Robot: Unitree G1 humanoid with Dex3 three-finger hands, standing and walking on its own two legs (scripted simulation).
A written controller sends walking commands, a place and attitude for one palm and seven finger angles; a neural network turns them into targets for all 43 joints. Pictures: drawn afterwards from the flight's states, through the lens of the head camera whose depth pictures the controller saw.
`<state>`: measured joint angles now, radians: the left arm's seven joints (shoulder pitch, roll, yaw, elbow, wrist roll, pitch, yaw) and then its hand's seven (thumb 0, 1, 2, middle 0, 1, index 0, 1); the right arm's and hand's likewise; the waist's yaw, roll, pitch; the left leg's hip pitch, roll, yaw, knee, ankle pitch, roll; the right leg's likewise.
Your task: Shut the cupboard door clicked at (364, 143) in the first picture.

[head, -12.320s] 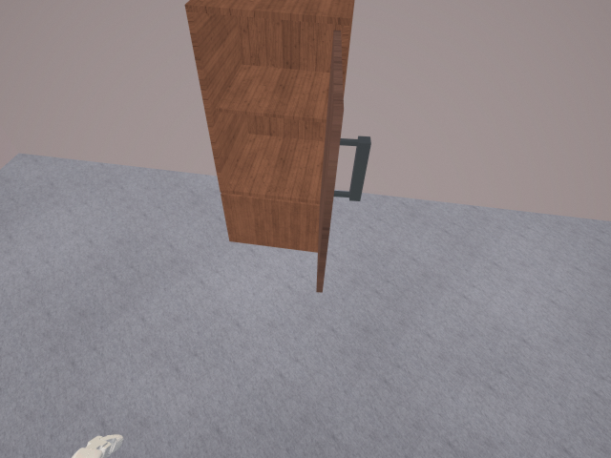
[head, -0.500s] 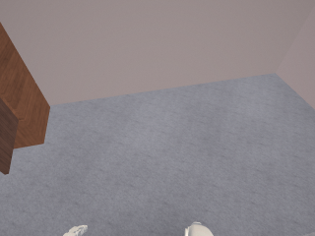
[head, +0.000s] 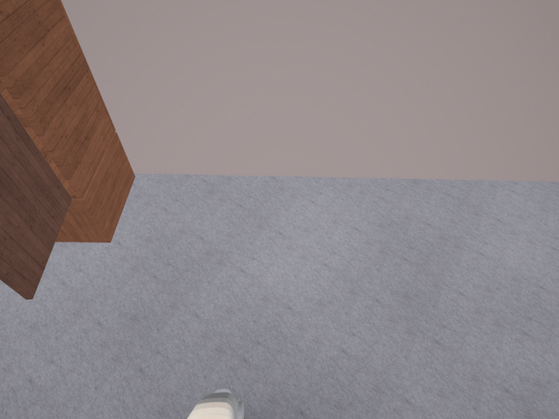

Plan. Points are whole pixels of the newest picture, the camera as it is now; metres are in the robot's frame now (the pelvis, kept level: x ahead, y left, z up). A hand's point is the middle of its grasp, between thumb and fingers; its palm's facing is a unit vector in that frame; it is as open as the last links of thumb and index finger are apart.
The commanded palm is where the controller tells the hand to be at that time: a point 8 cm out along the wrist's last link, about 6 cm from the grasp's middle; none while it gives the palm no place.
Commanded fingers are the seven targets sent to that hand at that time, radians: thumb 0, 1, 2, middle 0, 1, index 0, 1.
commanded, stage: turn to face it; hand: left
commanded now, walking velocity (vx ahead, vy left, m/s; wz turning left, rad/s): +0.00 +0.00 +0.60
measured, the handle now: out of the picture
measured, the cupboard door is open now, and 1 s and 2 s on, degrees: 95 95 95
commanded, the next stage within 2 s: take the last steps up to it in 0.96 s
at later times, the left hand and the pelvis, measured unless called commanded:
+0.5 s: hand out of the picture +0.10 +0.25 -0.15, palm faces +0.28 -0.92 -0.26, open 7.4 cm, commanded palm none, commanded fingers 0.00 0.90 0.90 -0.20 -0.30 -0.20 -0.30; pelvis +0.04 +0.01 +0.00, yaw +15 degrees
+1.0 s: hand out of the picture -0.04 +0.15 -0.15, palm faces +0.54 -0.80 -0.26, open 7.4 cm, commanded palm none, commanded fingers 0.00 0.90 0.90 -0.20 -0.30 -0.20 -0.30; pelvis +0.03 -0.03 +0.01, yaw +31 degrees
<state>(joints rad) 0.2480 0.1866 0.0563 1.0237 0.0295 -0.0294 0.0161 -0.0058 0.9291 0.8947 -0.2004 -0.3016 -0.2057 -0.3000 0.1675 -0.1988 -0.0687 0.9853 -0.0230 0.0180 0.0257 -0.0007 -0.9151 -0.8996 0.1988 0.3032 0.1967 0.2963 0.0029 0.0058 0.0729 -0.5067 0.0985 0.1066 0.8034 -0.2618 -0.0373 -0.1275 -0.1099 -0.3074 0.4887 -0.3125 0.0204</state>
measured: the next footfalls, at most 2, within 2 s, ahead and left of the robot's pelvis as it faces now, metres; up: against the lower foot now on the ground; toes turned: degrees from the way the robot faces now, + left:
left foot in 0.06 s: +0.14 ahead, +0.12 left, +0.00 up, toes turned +10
right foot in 0.64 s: +0.11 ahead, -0.13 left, +0.00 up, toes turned +19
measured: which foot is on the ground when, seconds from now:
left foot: up 0.00-0.04, down 0.06-0.62, up 0.64-1.00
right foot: down 0.00-0.06, up 0.08-0.62, down 0.64-1.00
